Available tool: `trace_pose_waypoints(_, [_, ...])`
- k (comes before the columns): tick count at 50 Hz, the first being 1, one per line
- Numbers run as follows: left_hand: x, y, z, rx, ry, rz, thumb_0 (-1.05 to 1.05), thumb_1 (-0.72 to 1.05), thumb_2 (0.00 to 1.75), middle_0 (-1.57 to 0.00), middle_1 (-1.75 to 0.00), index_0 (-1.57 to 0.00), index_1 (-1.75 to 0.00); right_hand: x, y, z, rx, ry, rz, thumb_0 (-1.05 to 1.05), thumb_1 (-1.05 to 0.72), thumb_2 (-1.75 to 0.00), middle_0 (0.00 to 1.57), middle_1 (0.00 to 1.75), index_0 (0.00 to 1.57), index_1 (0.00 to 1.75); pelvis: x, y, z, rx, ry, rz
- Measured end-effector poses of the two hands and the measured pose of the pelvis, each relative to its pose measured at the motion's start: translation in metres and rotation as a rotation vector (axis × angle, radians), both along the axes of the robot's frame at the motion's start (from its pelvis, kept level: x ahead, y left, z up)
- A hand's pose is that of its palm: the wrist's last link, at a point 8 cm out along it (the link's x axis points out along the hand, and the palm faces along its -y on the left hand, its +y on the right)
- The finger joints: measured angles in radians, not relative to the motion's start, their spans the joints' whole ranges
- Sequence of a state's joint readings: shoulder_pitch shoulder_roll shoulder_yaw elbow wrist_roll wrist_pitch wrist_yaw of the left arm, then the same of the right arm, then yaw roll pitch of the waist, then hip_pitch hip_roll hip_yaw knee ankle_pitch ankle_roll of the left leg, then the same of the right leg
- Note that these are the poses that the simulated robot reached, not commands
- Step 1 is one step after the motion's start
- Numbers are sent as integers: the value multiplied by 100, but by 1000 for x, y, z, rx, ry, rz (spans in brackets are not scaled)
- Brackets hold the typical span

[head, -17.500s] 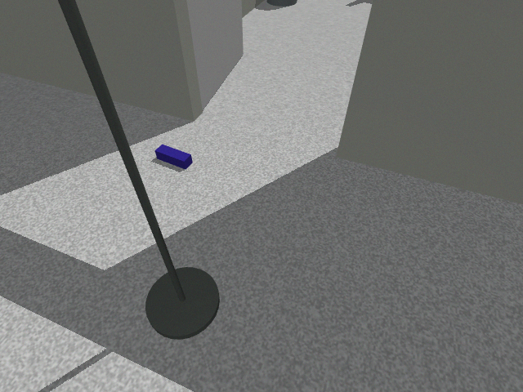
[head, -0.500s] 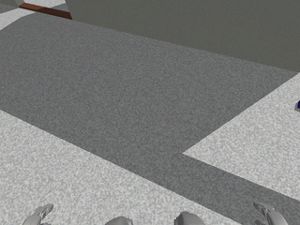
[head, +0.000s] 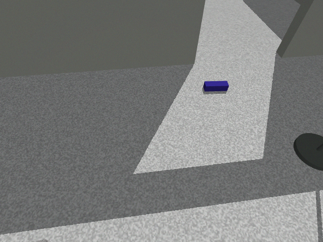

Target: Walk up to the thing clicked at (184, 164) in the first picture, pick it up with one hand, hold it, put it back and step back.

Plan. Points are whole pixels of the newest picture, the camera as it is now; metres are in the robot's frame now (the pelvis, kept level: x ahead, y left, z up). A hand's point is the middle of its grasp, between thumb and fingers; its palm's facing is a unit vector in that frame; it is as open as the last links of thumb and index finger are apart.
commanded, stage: walk up
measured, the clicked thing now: (215, 86) +1.43 -0.62 -0.73
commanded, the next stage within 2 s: none
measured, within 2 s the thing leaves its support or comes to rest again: neither
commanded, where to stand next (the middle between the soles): +0.11 -0.02 m, yaw -39 degrees
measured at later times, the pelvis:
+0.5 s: pelvis +0.04 +0.02 -0.02, yaw -21 degrees
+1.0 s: pelvis +0.05 +0.04 -0.03, yaw -35 degrees
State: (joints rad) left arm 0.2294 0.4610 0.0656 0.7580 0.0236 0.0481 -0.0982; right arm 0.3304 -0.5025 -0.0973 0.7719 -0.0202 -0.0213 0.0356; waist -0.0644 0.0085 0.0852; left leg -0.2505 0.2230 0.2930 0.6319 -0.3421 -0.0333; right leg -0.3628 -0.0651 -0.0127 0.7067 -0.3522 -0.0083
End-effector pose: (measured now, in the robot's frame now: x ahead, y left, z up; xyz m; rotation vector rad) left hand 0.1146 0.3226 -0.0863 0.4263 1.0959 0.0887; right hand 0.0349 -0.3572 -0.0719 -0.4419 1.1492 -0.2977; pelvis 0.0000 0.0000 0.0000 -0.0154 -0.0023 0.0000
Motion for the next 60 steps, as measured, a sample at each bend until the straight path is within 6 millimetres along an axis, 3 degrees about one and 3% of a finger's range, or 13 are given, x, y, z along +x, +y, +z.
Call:
trace_pose_waypoints(3, [19, -14, -4, 43, -44, -31, 1, 90, 90, -21, -30, -20, -30, -16, -12, -23, 32, 25, -55, 1, -90, -90, 21, 30, 20, 30, 5, -14, -13, -12, -9, -31])
trace_pose_waypoints(5, [25, -24, -2, 48, -64, -40, 1, 90, 90, -21, -30, -20, -30, -20, -9, -33, 64, 43, -91, 1, -90, -90, 21, 30, 20, 30, 9, -16, -14, -9, -22, -68])
trace_pose_waypoints(13, [49, -33, -5, 62, -18, -104, 1, 90, 90, -21, -30, -20, -30, 11, 29, -47, 157, -50, -130, 1, -90, -90, 21, 30, 20, 30, 34, -6, -12, -6, -32, -197])
trace_pose_waypoints(17, [78, -24, -23, 70, -15, -161, 1, 90, 90, -21, -30, -21, -30, 24, 45, -54, 139, -101, -168, 1, -90, -90, 21, 30, 20, 30, 45, 9, -26, -3, -30, -249])
trace_pose_waypoints(20, [105, -23, -35, 74, -26, -190, 1, 90, 90, -21, -30, -20, -30, 22, 56, -56, 125, -115, -201, 1, -90, -90, 21, 30, 20, 30, 46, 18, -32, 9, -37, -290])
trace_pose_waypoints(24, [130, -31, -33, 63, -24, -267, 1, 90, 90, -21, -30, -20, -30, 6, 63, -46, 122, -114, -260, 1, -90, -90, 21, 30, 20, 30, 44, 22, -24, -1, -37, -352])
trace_pose_waypoints(28, [144, -42, -26, 50, -15, -327, 1, 90, 90, -21, -30, -20, -30, -17, 57, -41, 99, -96, -299, 1, -90, -90, 21, 30, 21, 30, 44, 22, -20, -5, -17, -398])
trace_pose_waypoints(33, [149, -53, -26, 80, -31, -372, 1, 90, 90, -21, -30, -20, -30, -52, 39, -51, 71, -74, -378, 1, -90, -90, 21, 30, 20, 30, 42, 15, -30, -24, -13, -453])
trace_pose_waypoints(38, [150, -60, -25, 93, -13, -410, 1, 90, 90, -21, -30, -20, -30, -71, 39, -54, 67, -52, -471, 1, -90, -90, 21, 30, 20, 30, 43, 16, -27, 4, -20, -515])
trace_pose_waypoints(43, [162, -66, -30, 72, -10, -461, 1, 90, 90, -21, -30, -20, -30, -80, 54, -53, 60, -50, -498, 1, -90, -90, 21, 30, 20, 30, 46, 27, -28, 11, -12, -559])
trace_pose_waypoints(48, [182, -69, -43, 34, -19, -484, 1, 90, 90, -21, -30, -20, -30, -90, 83, -51, 57, -53, -517, 1, -90, -90, 21, 30, 20, 30, 49, 42, -30, 31, -30, -590])
trace_pose_waypoints(53, [195, -81, -37, 11, -18, -533, 1, 90, 90, -21, -30, -20, -30, -112, 108, -40, 80, -44, -563, 1, -90, -90, 21, 30, 20, 30, 47, 44, -18, -8, -32, -629])
trace_pose_waypoints(60, [199, -94, -27, 33, -43, -572, 1, 90, 90, -21, -30, -20, -30, -151, 110, -47, 102, 7, -631, 1, -90, -90, 21, 30, 20, 30, 39, 35, -18, -35, -28, -663])
